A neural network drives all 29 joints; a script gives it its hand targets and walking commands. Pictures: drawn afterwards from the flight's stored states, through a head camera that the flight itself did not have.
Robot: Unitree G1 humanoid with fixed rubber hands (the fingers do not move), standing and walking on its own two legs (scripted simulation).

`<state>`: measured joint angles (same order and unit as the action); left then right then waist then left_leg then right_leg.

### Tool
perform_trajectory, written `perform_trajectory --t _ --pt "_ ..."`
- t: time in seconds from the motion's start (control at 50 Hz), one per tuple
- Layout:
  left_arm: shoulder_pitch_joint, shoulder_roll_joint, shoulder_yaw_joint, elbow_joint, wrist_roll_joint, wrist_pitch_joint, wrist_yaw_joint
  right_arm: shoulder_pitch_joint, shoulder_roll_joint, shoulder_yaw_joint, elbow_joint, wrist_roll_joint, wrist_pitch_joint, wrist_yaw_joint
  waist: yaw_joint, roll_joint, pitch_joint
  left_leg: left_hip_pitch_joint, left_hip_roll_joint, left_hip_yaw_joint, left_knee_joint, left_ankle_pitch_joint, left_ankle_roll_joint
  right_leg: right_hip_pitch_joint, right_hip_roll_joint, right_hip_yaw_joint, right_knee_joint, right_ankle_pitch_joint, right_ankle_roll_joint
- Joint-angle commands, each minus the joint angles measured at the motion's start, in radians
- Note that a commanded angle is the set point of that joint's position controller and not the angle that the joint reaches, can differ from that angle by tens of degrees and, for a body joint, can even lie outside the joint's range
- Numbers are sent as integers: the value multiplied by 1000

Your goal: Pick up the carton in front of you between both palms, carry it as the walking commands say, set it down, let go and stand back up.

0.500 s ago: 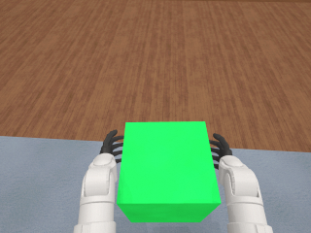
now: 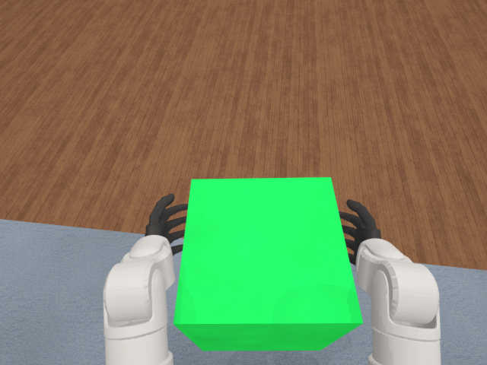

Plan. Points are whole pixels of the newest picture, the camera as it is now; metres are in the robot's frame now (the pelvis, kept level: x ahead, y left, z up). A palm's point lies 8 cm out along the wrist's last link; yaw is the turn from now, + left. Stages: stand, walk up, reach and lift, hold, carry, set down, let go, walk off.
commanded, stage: carry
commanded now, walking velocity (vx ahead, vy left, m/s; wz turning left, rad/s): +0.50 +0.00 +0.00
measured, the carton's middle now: (261, 271) +0.27 +0.01 +0.02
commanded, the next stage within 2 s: none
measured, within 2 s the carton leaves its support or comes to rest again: neither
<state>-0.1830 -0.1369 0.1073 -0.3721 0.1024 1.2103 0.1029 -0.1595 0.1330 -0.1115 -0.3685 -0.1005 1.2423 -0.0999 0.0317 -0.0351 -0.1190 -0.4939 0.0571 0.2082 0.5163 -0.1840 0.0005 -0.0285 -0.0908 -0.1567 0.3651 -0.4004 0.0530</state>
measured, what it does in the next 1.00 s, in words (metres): walks ahead: left foot, then right foot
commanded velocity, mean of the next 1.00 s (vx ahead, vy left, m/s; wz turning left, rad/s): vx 0.14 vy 0.00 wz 0.00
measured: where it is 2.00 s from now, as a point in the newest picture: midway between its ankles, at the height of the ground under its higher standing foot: (234, 226)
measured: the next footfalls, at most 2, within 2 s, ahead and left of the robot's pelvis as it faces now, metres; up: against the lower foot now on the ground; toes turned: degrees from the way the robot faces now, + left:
left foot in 0.02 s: +0.16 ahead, +0.10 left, +0.00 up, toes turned +11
right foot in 0.44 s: +0.45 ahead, -0.08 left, +0.00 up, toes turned -11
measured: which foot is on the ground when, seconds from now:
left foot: up 0.00-0.00, down 0.02-0.48, up 0.50-0.64, down 0.66-1.00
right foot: down 0.00-0.04, up 0.06-0.42, down 0.44-1.00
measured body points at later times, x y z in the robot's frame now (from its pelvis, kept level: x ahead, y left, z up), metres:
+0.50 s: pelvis +0.30 +0.00 -0.01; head +0.32 +0.00 +0.44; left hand +0.60 +0.15 +0.10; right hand +0.59 -0.15 +0.09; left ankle +0.13 +0.10 -0.71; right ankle +0.41 -0.07 -0.73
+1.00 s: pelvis +0.42 +0.02 -0.01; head +0.43 +0.03 +0.44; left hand +0.79 +0.18 +0.13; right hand +0.79 -0.12 +0.12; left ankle +0.33 +0.12 -0.73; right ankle +0.41 -0.07 -0.73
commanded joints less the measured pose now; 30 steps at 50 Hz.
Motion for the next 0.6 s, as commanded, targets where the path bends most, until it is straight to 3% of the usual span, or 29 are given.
perform_trajectory --t 0.0,0.02,0.04,0.06,0.1,0.12,0.14,0.18,0.26,0.3,0.34,0.38,0.4,0.42,0.44,0.46,0.48,0.5,0.54,0.58 --pt "-413 -820 -705 3 -420 43 -269 -463 818 667 -29 375 -4 239 -48 -19 -221 558 -17 27 -39 -22 27 -266 -79 -56 269 368 -61" --pt "-441 -800 -701 -4 -422 52 -272 -460 798 652 -15 360 -1 238 -66 199 -257 641 237 -414 -214 -249 105 -427 6 -76 557 175 -8" --pt "-480 -816 -708 -11 -435 62 -275 -479 801 639 3 351 -4 237 -66 350 -266 737 387 -740 -328 -237 218 -647 87 8 761 -96 -7" --pt "-491 -837 -710 5 -435 60 -278 -503 831 651 -20 369 -3 238 -58 243 -247 712 403 -708 -314 -159 225 -710 19 112 876 -88 -42" --pt "-497 -896 -708 14 -436 44 -284 -546 906 678 -50 389 -14 244 -57 89 -235 623 340 -529 -289 -8 182 -704 -54 144 868 12 -71" --pt "-487 -917 -713 12 -428 33 -282 -566 933 694 -66 403 -23 249 -52 68 -231 582 312 -441 -301 50 152 -669 -70 150 796 69 -73" --pt "-478 -935 -719 9 -416 24 -278 -575 948 706 -76 415 -31 253 -50 89 -241 567 289 -367 -308 87 130 -636 -59 130 740 103 -70" --pt "-428 -963 -716 15 -395 5 -267 -565 953 720 -100 433 -37 262 -48 128 -242 581 255 -284 -315 159 123 -626 -31 91 645 139 -61" --pt "-352 -944 -707 19 -350 -11 -241 -519 911 727 -111 449 -36 281 -46 167 -200 631 194 -124 -249 553 110 -631 27 9 424 218 -53" --pt "-322 -934 -702 20 -337 -7 -237 -475 891 717 -92 438 -31 286 -48 195 -168 616 167 -61 -225 690 96 -583 59 -34 294 286 -53" --pt "-352 -919 -708 -14 -349 0 -239 -471 874 708 -103 429 -29 286 -55 206 -154 600 144 -15 -193 732 77 -501 94 -77 189 397 -53" --pt "-402 -895 -714 -66 -378 11 -243 -509 852 703 -144 427 -23 279 -49 202 -160 549 136 14 -106 673 57 -349 107 -91 111 495 -60" --pt "-423 -881 -713 -90 -388 18 -245 -537 835 701 -169 428 -17 273 -34 175 -172 504 117 47 -12 643 32 -226 116 -110 28 566 -65" --pt "-439 -859 -707 -107 -393 28 -246 -553 811 697 -183 425 -10 267 -27 146 -189 439 95 44 67 555 1 -88 92 -92 -21 647 -65" --pt "-458 -828 -696 -115 -394 40 -248 -567 786 693 -192 420 1 261 -22 53 -250 321 66 19 210 244 -32 96 -69 58 56 950 -95" --pt "-439 -802 -678 -82 -389 48 -248 -592 776 696 -203 428 18 253 -9 -99 -368 133 8 -46 384 -195 -47 335 -270 274 140 1215 -234" --pt "-417 -790 -668 -68 -391 51 -246 -589 762 693 -200 431 32 249 -13 -147 -405 63 -35 -113 470 -425 -45 345 -322 398 63 1105 -311" --pt "-444 -793 -666 -86 -398 54 -244 -620 763 696 -205 431 35 246 -16 -131 -384 54 -22 -166 474 -442 -29 287 -314 385 6 946 -307" --pt "-535 -817 -669 -114 -413 60 -243 -713 773 700 -227 437 36 237 -22 -94 -341 107 21 -195 248 -437 -3 170 -251 260 -26 817 -234" --pt "-606 -804 -672 -125 -424 66 -241 -766 771 702 -223 439 38 224 -19 -99 -351 199 -15 -151 102 -334 -14 113 -195 173 -28 737 -204"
